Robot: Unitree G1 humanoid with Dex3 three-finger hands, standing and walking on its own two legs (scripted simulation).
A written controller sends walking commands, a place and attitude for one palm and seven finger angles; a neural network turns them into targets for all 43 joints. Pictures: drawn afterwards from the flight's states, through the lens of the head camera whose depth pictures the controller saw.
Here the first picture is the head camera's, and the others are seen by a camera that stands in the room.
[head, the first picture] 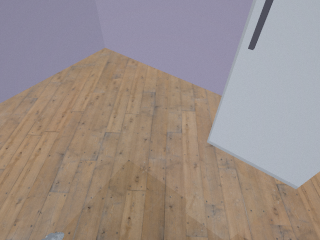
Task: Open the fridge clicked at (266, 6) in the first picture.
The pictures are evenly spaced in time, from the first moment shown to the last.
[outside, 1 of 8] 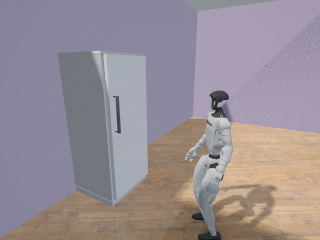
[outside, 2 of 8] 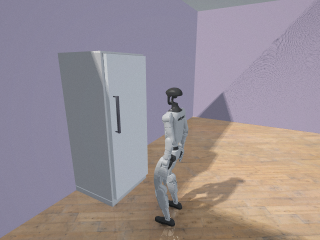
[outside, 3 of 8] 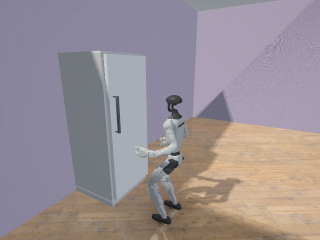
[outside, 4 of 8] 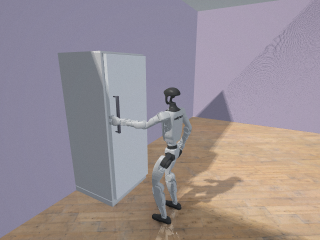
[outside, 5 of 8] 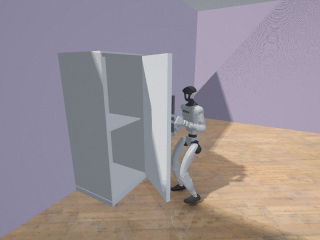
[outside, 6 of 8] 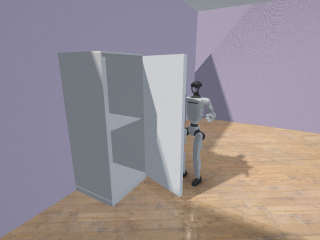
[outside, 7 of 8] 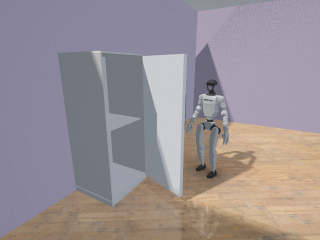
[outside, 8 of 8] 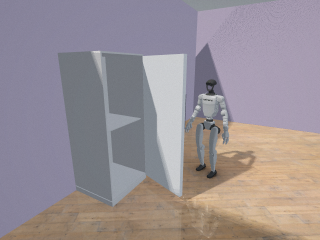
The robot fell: no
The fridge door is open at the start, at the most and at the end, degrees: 0 76 72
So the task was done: yes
